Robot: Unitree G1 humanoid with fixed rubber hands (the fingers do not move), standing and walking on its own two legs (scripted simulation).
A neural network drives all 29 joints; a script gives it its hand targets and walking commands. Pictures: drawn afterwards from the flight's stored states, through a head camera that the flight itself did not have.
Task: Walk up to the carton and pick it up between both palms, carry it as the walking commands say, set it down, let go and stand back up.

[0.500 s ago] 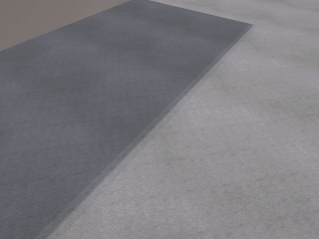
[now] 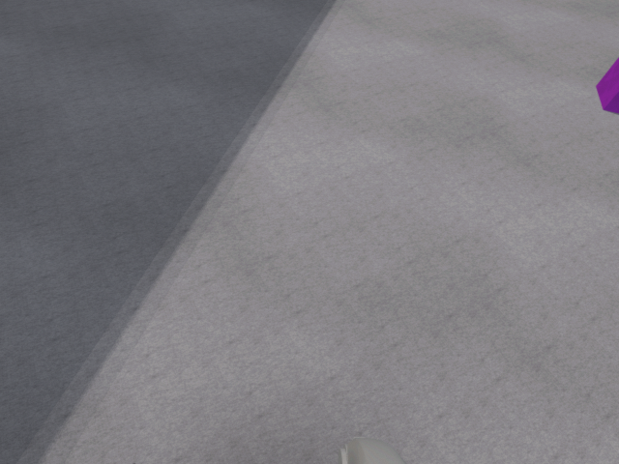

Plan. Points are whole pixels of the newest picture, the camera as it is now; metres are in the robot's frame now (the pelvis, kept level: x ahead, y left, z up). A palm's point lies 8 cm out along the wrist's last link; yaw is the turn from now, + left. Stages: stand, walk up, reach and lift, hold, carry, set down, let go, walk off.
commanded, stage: walk up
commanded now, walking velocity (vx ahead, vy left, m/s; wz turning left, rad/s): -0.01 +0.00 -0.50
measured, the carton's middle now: out of the picture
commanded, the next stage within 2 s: none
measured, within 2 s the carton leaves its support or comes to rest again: neither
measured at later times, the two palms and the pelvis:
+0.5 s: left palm out of the picture +0.10 +0.19 -0.11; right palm out of the picture +0.03 -0.35 -0.14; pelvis -0.01 -0.06 +0.00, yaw -15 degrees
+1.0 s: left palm (193, 423) +0.20 +0.16 -0.12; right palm out of the picture -0.03 -0.30 -0.11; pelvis +0.04 -0.05 +0.01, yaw -31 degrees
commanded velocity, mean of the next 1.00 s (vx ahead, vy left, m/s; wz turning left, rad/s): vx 0.09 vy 0.01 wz -0.50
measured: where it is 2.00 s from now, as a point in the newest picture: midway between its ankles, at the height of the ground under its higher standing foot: (432, 407)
